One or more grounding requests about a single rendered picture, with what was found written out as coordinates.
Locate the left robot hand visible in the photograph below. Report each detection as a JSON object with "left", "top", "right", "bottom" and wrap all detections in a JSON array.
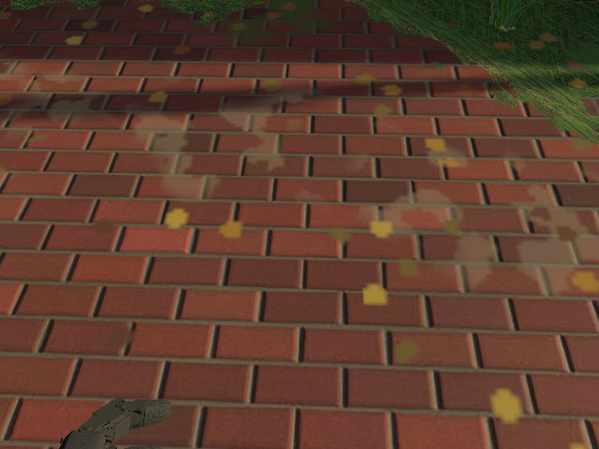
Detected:
[{"left": 59, "top": 398, "right": 172, "bottom": 449}]

